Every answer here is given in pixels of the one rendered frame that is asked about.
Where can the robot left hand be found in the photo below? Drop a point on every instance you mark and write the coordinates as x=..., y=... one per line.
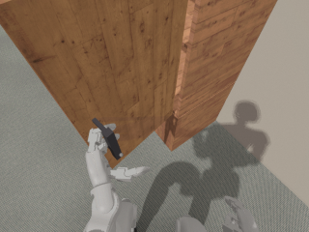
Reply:
x=96, y=161

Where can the cupboard door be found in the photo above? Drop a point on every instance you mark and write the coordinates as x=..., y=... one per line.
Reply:
x=114, y=60

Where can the right robot thigh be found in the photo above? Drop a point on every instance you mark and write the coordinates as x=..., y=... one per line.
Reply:
x=189, y=224

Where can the robot right hand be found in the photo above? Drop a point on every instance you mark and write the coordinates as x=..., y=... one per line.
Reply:
x=242, y=222

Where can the robot left forearm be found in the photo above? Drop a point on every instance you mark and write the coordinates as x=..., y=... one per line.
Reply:
x=106, y=207

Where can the handle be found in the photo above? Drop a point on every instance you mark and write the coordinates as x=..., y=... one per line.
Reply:
x=110, y=139

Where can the robot thigh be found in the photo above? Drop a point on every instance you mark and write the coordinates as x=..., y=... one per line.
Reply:
x=127, y=218
x=189, y=224

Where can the left robot thigh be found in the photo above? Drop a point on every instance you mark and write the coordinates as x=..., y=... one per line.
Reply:
x=127, y=218

